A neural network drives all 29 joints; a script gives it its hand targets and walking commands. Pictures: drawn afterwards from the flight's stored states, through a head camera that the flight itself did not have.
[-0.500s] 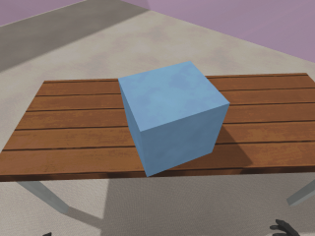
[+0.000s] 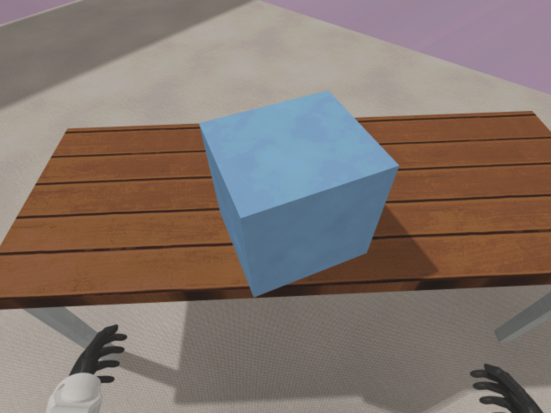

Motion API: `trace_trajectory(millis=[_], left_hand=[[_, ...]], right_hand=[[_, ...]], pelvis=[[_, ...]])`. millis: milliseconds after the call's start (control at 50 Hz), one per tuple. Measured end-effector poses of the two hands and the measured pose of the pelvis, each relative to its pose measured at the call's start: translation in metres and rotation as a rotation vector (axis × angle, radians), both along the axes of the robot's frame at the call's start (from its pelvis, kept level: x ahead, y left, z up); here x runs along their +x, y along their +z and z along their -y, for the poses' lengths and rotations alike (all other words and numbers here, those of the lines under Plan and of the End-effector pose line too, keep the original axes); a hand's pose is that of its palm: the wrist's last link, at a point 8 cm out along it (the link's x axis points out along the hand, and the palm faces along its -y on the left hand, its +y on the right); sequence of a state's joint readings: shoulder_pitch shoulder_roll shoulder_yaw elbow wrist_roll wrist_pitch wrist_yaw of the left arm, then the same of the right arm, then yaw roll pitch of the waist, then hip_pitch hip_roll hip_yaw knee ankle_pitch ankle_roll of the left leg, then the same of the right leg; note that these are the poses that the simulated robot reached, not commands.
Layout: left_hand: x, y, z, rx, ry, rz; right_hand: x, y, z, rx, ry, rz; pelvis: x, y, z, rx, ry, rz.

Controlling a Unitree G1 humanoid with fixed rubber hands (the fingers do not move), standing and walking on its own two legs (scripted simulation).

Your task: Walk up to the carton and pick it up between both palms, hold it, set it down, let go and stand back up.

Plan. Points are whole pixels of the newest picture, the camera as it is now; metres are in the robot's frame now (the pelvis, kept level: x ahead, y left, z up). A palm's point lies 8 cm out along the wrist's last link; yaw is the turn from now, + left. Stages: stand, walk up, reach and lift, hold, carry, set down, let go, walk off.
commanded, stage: reach and lift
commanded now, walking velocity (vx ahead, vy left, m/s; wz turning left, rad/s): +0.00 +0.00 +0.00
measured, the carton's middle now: (290, 194) +0.53 -0.01 -0.04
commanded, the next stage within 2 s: none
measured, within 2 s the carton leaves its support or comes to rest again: neither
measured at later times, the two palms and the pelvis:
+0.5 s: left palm (117, 370) +0.20 +0.24 -0.02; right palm out of the picture +0.17 -0.35 -0.04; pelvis +0.02 -0.04 +0.02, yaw +0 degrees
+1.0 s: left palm (149, 382) +0.18 +0.20 -0.02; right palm (542, 378) +0.18 -0.34 -0.03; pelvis +0.02 -0.04 +0.02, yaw +0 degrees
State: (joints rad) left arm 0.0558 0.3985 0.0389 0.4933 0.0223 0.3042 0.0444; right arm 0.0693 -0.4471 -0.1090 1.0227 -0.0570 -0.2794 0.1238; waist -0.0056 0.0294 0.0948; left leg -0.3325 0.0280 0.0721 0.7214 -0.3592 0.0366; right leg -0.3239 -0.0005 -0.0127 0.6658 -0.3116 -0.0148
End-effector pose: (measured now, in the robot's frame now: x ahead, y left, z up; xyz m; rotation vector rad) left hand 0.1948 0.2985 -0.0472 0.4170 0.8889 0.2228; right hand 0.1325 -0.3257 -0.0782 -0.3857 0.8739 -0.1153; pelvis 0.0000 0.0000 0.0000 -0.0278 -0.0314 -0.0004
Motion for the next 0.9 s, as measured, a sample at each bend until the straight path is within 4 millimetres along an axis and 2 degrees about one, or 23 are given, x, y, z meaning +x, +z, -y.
trace_trajectory(millis=[60, 160, 340, 520, 740, 900], left_hand=[[0.017, 0.016, 0.016, -0.024, -0.007, 0.073], [0.017, 0.027, 0.028, -0.02, 0.012, 0.093], [-0.004, 0.024, 0.037, -0.008, 0.057, 0.069], [0.004, 0.029, 0.06, -0.064, 0.051, 0.207], [-0.004, 0.021, 0.078, -0.108, 0.075, 0.272], [-0.01, 0.022, 0.089, -0.121, 0.087, 0.343]], right_hand=[[0.01, 0.015, 0.005, 0.02, -0.004, 0.084], [0.025, 0.031, 0.014, 0.052, 0.005, 0.152], [0.027, 0.032, 0.025, 0.099, 0.003, 0.142], [0.039, 0.044, 0.027, 0.133, 0.002, 0.243], [0.046, 0.047, 0.014, 0.198, 0.029, 0.295], [0.046, 0.049, 0.01, 0.24, 0.044, 0.35]], pelvis=[[0.008, 0.004, 0.006, 0.001, -0.004, 0.006], [0.013, 0.01, 0.017, 0.015, -0.002, 0.033], [0.011, 0.016, 0.032, 0.035, -0.001, 0.026], [0.017, 0.018, 0.036, 0.04, -0.001, 0.007], [0.023, 0.019, 0.034, 0.036, -0.002, -0.006], [0.025, 0.02, 0.034, 0.036, -0.002, -0.01]])
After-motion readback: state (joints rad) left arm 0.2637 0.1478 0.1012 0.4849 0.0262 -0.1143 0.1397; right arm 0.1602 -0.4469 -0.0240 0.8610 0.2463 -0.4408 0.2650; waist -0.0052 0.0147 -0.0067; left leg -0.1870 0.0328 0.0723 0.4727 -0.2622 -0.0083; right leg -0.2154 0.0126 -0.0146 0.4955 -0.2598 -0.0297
